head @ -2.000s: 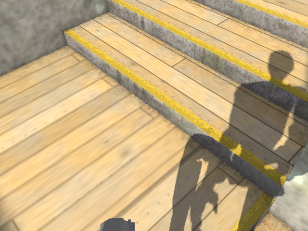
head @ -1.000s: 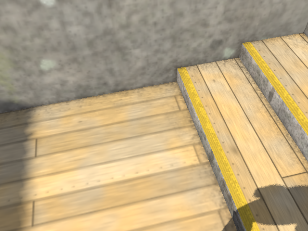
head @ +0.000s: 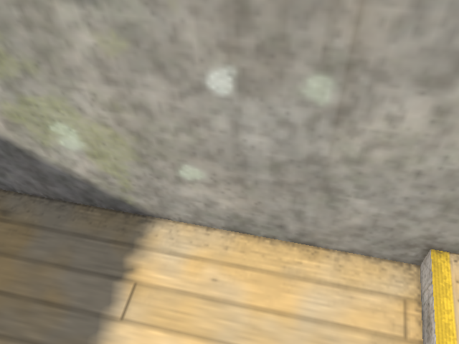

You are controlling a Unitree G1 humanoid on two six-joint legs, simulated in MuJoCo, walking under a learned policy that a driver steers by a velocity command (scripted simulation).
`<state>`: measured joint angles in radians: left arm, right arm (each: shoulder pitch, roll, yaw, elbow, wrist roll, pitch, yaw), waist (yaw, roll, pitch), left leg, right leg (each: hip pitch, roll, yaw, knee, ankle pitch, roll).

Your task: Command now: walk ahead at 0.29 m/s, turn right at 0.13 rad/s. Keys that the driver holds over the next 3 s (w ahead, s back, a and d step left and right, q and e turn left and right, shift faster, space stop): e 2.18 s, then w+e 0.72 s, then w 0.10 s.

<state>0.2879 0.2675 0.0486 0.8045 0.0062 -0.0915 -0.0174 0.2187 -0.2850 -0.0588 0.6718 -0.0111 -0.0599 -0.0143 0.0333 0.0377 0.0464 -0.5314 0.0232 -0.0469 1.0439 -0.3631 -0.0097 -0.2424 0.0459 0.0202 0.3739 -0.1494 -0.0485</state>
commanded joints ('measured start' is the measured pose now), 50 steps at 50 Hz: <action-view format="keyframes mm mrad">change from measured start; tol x16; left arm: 1 -32 189 44 -47 -11 -1 23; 50 -129 249 67 -280 3 114 57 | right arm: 1 -3 -22 -1 -75 -12 -23 -6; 8 -189 -61 -8 -100 1 -8 6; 50 -136 -98 -36 -27 3 44 -10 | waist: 1 -38 -135 -101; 11 -61 -164 -86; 14 7 231 -253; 32 -3 100 -166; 35 -20 -401 -89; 40 -38 -170 -123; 50 -5 -227 -118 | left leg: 1 -19 5 2 -170 77 -42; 11 239 -35 -59 -647 321 -23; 14 724 369 -402 -595 982 224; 17 594 313 -313 -677 675 248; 31 349 270 16 -709 428 177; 34 152 146 152 -432 159 14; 35 -181 -8 203 -178 -252 -86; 36 -189 -29 -4 37 -295 -78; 41 -100 -18 -25 115 40 -80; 50 67 -62 -41 -292 43 -80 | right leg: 1 118 -244 208 -108 691 -191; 12 56 -142 305 117 259 -31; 13 -68 -86 263 285 45 -2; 14 -324 39 146 489 -528 52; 15 -395 -8 104 659 -577 85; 21 -308 -87 45 837 -318 167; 33 37 -72 -49 153 -105 29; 35 214 -422 503 -22 326 -202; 41 34 -264 304 -31 185 -127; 50 6 -214 411 -27 -77 -143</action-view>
